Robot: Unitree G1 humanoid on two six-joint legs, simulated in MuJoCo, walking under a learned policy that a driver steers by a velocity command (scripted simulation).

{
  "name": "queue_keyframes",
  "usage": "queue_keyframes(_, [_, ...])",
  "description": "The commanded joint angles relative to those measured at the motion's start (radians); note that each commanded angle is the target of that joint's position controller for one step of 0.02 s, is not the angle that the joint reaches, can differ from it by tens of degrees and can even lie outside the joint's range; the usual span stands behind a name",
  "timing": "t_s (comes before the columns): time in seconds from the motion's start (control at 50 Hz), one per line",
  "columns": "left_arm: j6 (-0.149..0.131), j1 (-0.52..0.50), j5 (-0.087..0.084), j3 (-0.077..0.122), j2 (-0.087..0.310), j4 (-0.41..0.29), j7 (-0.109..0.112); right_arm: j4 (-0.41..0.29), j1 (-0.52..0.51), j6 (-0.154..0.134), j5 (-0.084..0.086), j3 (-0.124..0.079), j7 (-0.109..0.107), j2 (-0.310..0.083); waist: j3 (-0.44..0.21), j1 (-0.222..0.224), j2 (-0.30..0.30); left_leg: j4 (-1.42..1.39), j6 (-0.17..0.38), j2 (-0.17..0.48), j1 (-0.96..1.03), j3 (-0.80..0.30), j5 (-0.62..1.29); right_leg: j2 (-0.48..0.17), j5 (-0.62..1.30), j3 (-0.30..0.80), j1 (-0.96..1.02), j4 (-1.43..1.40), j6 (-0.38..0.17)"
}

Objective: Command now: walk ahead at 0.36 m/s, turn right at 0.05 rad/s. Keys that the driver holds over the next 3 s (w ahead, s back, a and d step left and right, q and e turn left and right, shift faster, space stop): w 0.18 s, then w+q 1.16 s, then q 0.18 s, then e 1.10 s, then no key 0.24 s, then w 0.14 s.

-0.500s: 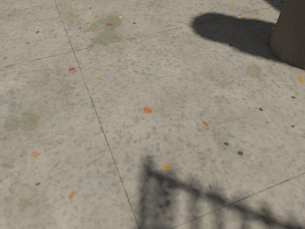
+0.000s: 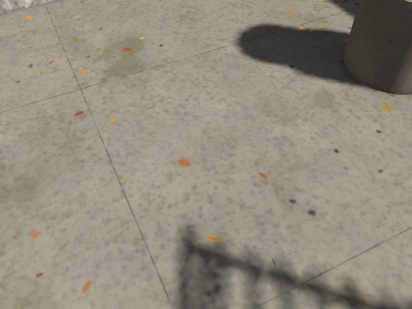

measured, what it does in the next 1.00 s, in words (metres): goes down, turning left: right foot, then left foot 0.17 m lower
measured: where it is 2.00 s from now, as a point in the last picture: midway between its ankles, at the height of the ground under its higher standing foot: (169, 250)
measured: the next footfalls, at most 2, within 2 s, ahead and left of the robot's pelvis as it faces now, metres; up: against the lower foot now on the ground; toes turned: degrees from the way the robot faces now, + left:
right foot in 0.06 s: +0.08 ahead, -0.13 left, +0.00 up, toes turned -3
left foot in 0.52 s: +0.42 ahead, +0.06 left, -0.17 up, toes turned +4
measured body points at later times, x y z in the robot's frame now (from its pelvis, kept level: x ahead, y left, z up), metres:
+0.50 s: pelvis +0.23 -0.04 -0.13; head +0.26 -0.03 +0.32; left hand +0.14 +0.19 -0.27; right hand +0.49 -0.22 -0.21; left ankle +0.39 +0.06 -0.85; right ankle +0.04 -0.13 -0.73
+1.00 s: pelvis +0.51 -0.04 -0.18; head +0.52 -0.04 +0.27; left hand +0.61 +0.26 -0.24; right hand +0.69 -0.26 -0.30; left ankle +0.39 +0.06 -0.85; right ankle +0.61 -0.12 -0.91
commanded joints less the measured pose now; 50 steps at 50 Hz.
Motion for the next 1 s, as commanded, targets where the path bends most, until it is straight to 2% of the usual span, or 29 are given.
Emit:
queue_keyframes(0.02, [-0.023, -0.023, 0.016, -0.005, 0.031, -0.102, -0.025, -0.054, -0.127, -0.007, -0.047, -0.026, 0.011, -0.129, 0.059, 0.058, 0.074, -0.136, 0.158, 0.212, -0.169, -0.229, -0.100, -0.016, 0.171, 0.030, 0.092, 0.067, -0.024])
queue_keyframes(0.08, [-0.042, 0.284, 0.019, 0.039, 0.124, -0.036, -0.028, -0.082, -0.216, -0.014, -0.034, -0.050, 0.031, -0.152, -0.016, 0.226, -0.119, 0.388, 0.132, 0.001, -0.405, -0.051, 0.029, 0.078, 0.151, -0.067, 0.422, -0.100, -0.037])
queue_keyframes(0.1, [-0.053, 0.402, 0.027, 0.040, 0.202, -0.019, -0.007, -0.116, -0.159, -0.023, -0.056, -0.039, 0.050, -0.077, -0.140, 0.219, -0.270, 0.738, 0.045, -0.153, -0.567, -0.082, -0.197, -0.166, 0.217, 0.421, 0.618, -0.307, -0.216])
queue_keyframes(0.12, [-0.087, 0.467, 0.014, 0.021, 0.175, -0.018, -0.017, -0.167, -0.208, -0.030, -0.022, -0.024, 0.061, -0.030, -0.025, 0.250, -0.171, 0.806, 0.042, -0.185, -0.806, -0.310, -0.192, -0.309, -0.001, 0.738, 0.593, -0.440, -0.301])
queue_keyframes(0.14, [-0.120, 0.370, -0.006, 0.009, 0.142, 0.011, -0.022, -0.201, -0.266, -0.019, -0.023, -0.018, 0.045, -0.025, 0.139, 0.187, -0.155, 0.864, 0.045, -0.094, -0.990, -0.352, -0.113, -0.353, -0.157, 0.718, 0.510, -0.429, -0.280])
queue_keyframes(0.16, [-0.122, 0.308, -0.020, -0.011, 0.089, 0.025, -0.025, -0.178, -0.234, -0.006, -0.034, -0.033, 0.026, -0.080, 0.103, 0.146, -0.026, 0.909, 0.023, -0.052, -0.951, -0.345, -0.032, -0.306, -0.199, 0.658, 0.446, -0.379, -0.265])
queue_keyframes(0.18, [-0.109, 0.184, 0.013, -0.028, 0.041, 0.020, -0.021, -0.156, -0.124, 0.008, -0.050, -0.017, 0.020, -0.056, 0.060, 0.051, 0.055, 0.790, 0.021, 0.007, -0.881, -0.389, 0.116, -0.288, -0.133, 0.565, 0.359, -0.331, -0.222])
queue_keyframes(0.22, [-0.101, 0.034, 0.031, -0.079, -0.087, 0.002, 0.014, -0.106, -0.078, 0.036, -0.095, 0.010, 0.025, -0.016, 0.059, 0.009, -0.030, 0.547, -0.008, 0.082, -0.706, -0.362, 0.443, -0.175, 0.080, 0.297, 0.131, -0.277, -0.123])
queue_keyframes(0.26, [-0.111, 0.072, -0.003, -0.077, -0.039, 0.020, 0.050, -0.109, -0.110, 0.046, -0.060, -0.005, 0.038, -0.045, -0.008, 0.036, -0.067, 0.335, -0.053, 0.049, -0.490, -0.221, 0.781, -0.088, 0.036, 0.110, -0.047, -0.206, -0.106])
queue_keyframes(0.3, [-0.109, 0.237, 0.014, -0.083, -0.010, 0.096, 0.052, -0.127, -0.186, 0.048, -0.044, 0.007, 0.047, -0.025, 0.033, 0.083, -0.069, 0.273, -0.072, 0.054, -0.479, -0.175, 0.889, -0.105, -0.016, 0.122, -0.085, -0.166, -0.121])
queue_keyframes(0.32, [-0.084, 0.167, -0.179, -0.015, 0.095, 0.109, 0.099, -0.209, -0.319, 0.065, 0.139, -0.016, 0.025, -0.031, 0.117, 0.039, 0.016, 0.198, -0.071, -0.025, -0.443, -0.239, 0.914, -0.085, 0.092, 0.163, -0.209, -0.121, -0.083])
queue_keyframes(0.34, [-0.077, 0.180, -0.173, -0.013, 0.127, 0.106, 0.114, -0.217, -0.322, 0.067, 0.149, -0.001, 0.033, -0.012, 0.094, 0.039, 0.009, 0.161, -0.078, -0.055, -0.421, -0.215, 0.939, -0.092, 0.113, 0.114, -0.183, -0.088, -0.060])
queue_keyframes(0.4, [-0.062, 0.262, -0.124, -0.002, 0.047, 0.132, 0.122, -0.235, -0.376, 0.084, 0.094, 0.004, 0.059, 0.029, 0.049, 0.106, -0.021, 0.083, -0.091, -0.045, -0.479, -0.189, 0.992, -0.105, 0.042, 0.088, -0.038, 0.078, -0.029])
queue_keyframes(0.46, [-0.039, 0.292, -0.113, 0.012, 0.020, 0.127, 0.122, -0.237, -0.432, 0.086, 0.122, 0.010, 0.086, 0.049, 0.103, 0.147, -0.024, -0.031, -0.087, 0.005, -0.649, -0.228, 0.836, -0.169, 0.131, 0.194, 0.169, 0.190, -0.052])
queue_keyframes(0.5, [-0.027, 0.260, -0.113, 0.036, 0.058, 0.115, 0.110, -0.176, -0.301, 0.077, 0.100, -0.013, 0.091, -0.001, 0.055, 0.091, 0.006, -0.108, -0.034, 0.018, -0.549, -0.164, 0.669, -0.211, 0.435, 0.165, 0.206, 0.343, -0.056])
queue_keyframes(0.52, [-0.034, 0.254, -0.111, 0.045, 0.058, 0.128, 0.099, -0.124, -0.138, 0.084, 0.094, -0.026, 0.087, 0.007, -0.024, 0.010, -0.024, -0.104, 0.016, 0.019, -0.188, -0.150, 0.704, -0.200, 0.441, 0.170, -0.013, 0.521, -0.060])
queue_keyframes(0.54, [-0.056, 0.207, -0.101, 0.049, 0.073, 0.112, 0.080, -0.057, 0.099, 0.095, 0.086, -0.062, 0.075, -0.065, -0.105, -0.116, 0.061, -0.111, 0.099, -0.001, 0.145, -0.145, 0.889, -0.052, 0.355, -0.001, -0.194, 0.929, 0.006])
queue_keyframes(0.56, [-0.080, 0.313, -0.081, 0.028, -0.003, 0.083, 0.049, -0.037, 0.124, 0.082, 0.083, -0.065, 0.069, -0.110, -0.249, -0.056, 0.187, 0.222, 0.225, 0.170, 0.595, -0.368, 1.059, 0.007, -0.390, -0.005, -0.668, 1.293, 0.076])
queue_keyframes(0.58, [-0.106, 0.263, -0.092, 0.027, 0.085, 0.015, 0.043, -0.054, 0.142, 0.101, 0.093, -0.081, 0.050, -0.139, -0.405, -0.101, 0.174, 0.157, 0.299, 0.207, 0.663, -0.537, 0.843, -0.013, -0.368, 0.101, -0.722, 1.252, 0.070])
queue_keyframes(0.6, [-0.121, 0.178, -0.152, 0.019, 0.075, -0.066, 0.041, -0.044, 0.160, 0.111, 0.080, -0.101, 0.019, -0.212, -0.413, -0.098, 0.180, -0.057, 0.357, 0.306, 0.635, -0.804, 0.277, 0.009, -0.271, 0.141, -0.835, 1.226, 0.093])
queue_keyframes(0.64, [-0.106, 0.072, -0.148, 0.035, 0.126, -0.070, 0.088, -0.119, -0.074, 0.094, 0.047, -0.061, -0.009, -0.091, -0.247, 0.005, -0.127, -0.209, 0.279, 0.339, 0.268, -0.913, -0.020, -0.052, 0.069, 0.189, -0.793, 0.919, 0.098])
queue_keyframes(0.68, [-0.057, 0.081, -0.081, 0.049, 0.105, -0.060, 0.116, -0.165, -0.239, 0.079, 0.058, -0.046, -0.010, -0.056, -0.072, 0.105, -0.111, -0.214, 0.243, 0.210, -0.201, -0.716, 0.229, -0.091, 0.134, 0.188, -0.535, 0.611, 0.166])
queue_keyframes(0.72, [-0.052, 0.015, -0.053, 0.050, 0.077, -0.102, 0.118, -0.176, -0.238, 0.075, 0.061, -0.052, -0.023, -0.061, -0.066, 0.096, -0.018, -0.200, 0.186, 0.056, -0.428, -0.500, 0.411, -0.075, 0.207, 0.123, -0.277, 0.313, 0.189])
queue_keyframes(0.78, [-0.057, -0.111, -0.083, 0.034, 0.016, -0.141, 0.086, -0.145, -0.120, 0.091, 0.084, -0.066, -0.051, -0.071, -0.111, 0.022, 0.065, -0.172, 0.152, -0.004, -0.442, -0.428, 0.400, 0.004, 0.446, 0.084, -0.070, 0.002, 0.191])
queue_keyframes(0.9, [-0.073, -0.137, -0.112, 0.067, 0.091, -0.163, 0.068, -0.146, -0.008, 0.103, 0.096, -0.071, -0.046, -0.045, -0.112, 0.031, 0.091, -0.037, 0.087, 0.012, -0.259, -0.599, 0.078, 0.042, 0.226, 0.112, 0.072, -0.265, 0.115])
queue_keyframes(0.92, [-0.082, -0.037, -0.106, 0.079, 0.119, -0.144, 0.070, -0.157, -0.027, 0.093, 0.091, -0.059, -0.041, -0.001, -0.144, 0.084, 0.072, 0.095, 0.047, -0.024, -0.356, -0.558, 0.057, -0.037, 0.227, 0.165, 0.247, -0.257, 0.069])
queue_keyframes(0.94, [-0.085, 0.103, -0.077, 0.100, 0.194, -0.122, 0.075, -0.174, 0.017, 0.080, 0.099, -0.039, -0.032, 0.073, -0.255, 0.105, -0.121, 0.389, -0.017, -0.147, -0.593, -0.400, -0.079, -0.238, 0.168, 0.406, 0.567, -0.284, -0.043])
queue_keyframes(0.96, [-0.087, 0.216, -0.075, 0.117, 0.228, -0.084, 0.064, -0.215, -0.005, 0.070, 0.111, -0.041, -0.034, 0.014, -0.307, 0.129, -0.343, 0.632, -0.041, -0.150, -0.795, -0.334, -0.176, -0.405, -0.103, 0.784, 0.650, -0.399, -0.156])
queue_keyframes(1.0, [-0.079, 0.121, -0.087, 0.091, 0.135, -0.115, 0.066, -0.219, -0.105, 0.079, 0.085, -0.070, -0.038, -0.083, -0.131, 0.128, -0.176, 0.793, -0.059, -0.050, -0.904, -0.294, -0.003, -0.348, -0.147, 0.644, 0.508, -0.437, -0.111])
